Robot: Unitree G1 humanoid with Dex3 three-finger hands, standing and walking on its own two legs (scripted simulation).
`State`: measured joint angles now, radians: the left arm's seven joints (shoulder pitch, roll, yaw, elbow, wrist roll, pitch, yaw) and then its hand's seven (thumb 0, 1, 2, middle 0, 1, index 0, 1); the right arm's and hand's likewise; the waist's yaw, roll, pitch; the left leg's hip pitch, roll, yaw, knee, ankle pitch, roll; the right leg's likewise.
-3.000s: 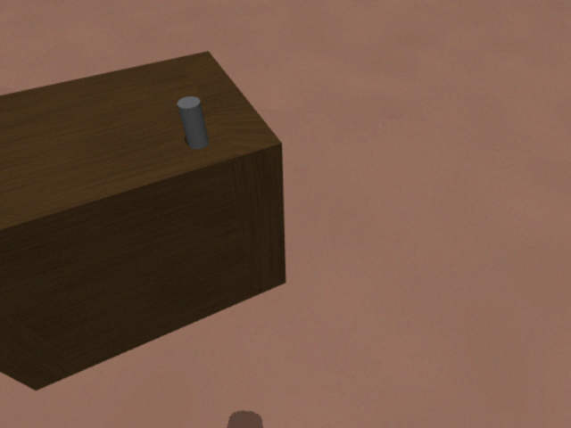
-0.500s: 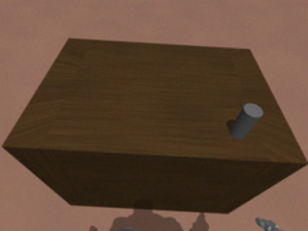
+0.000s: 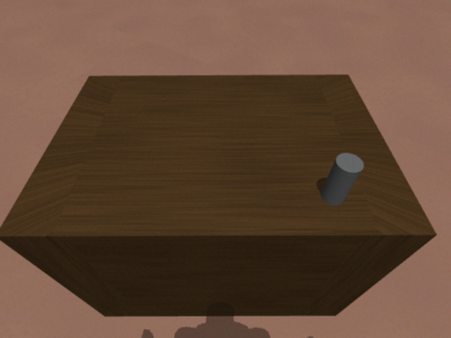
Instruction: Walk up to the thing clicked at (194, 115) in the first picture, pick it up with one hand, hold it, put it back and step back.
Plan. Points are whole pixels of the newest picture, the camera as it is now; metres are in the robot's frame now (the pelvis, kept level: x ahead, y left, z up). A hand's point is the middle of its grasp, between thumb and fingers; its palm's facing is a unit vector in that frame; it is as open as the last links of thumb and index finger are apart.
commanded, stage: walk up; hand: right
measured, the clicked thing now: (340, 180) +0.45 -0.23 -0.01
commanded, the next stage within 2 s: stand in 0.68 s
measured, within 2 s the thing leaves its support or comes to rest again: neither
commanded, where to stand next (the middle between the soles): +0.04 -0.01 m, yaw -1 degrees
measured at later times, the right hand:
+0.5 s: hand out of the picture +0.12 -0.26 -0.14, palm faces -0.05 +0.94 -0.35, open 7.4 cm
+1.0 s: hand out of the picture +0.11 -0.25 -0.14, palm faces -0.02 +0.94 -0.33, open 7.4 cm
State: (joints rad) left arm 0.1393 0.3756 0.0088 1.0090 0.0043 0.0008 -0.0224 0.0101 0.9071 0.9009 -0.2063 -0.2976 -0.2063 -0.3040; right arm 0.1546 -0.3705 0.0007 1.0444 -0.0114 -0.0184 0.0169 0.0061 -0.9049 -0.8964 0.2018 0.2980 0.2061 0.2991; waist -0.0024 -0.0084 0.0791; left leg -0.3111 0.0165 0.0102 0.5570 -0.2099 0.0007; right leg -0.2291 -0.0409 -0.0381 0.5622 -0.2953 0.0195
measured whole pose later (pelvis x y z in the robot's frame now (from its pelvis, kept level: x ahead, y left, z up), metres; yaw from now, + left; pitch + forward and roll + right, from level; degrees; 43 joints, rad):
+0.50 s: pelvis +0.01 -0.01 +0.01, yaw +1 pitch -2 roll -1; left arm 0.09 0.35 0.02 1.14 0.00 0.00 -0.02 0.01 0.91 0.90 -0.21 -0.30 -0.21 -0.30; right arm 0.05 -0.35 0.01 1.13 -0.01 -0.02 0.01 0.00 -0.91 -0.90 0.20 0.30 0.21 0.30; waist 0.01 0.00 0.05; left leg -0.21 0.03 -0.01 0.38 -0.13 -0.01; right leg -0.11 -0.02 -0.06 0.35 -0.21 0.01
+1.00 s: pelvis +0.02 +0.00 +0.02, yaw +0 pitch -2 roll +0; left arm 0.11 0.35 0.00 1.14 0.01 -0.02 -0.01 0.01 0.91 0.90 -0.21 -0.30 -0.21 -0.30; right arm 0.08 -0.34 0.00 1.16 -0.01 -0.01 0.02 0.00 -0.91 -0.90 0.20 0.30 0.21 0.30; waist 0.00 0.00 0.04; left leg -0.16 0.01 0.01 0.33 -0.13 0.00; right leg -0.07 -0.04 -0.04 0.32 -0.20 0.03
